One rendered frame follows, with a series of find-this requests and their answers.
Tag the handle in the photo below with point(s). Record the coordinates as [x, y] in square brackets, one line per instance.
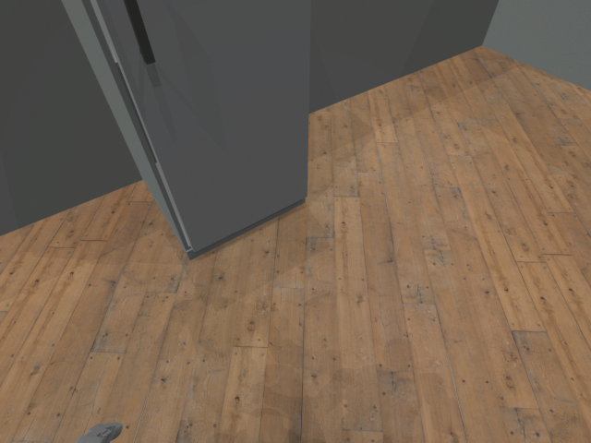
[139, 29]

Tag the robot left hand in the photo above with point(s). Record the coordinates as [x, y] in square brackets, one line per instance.
[101, 433]

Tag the fridge door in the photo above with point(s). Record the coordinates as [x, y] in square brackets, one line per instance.
[224, 106]

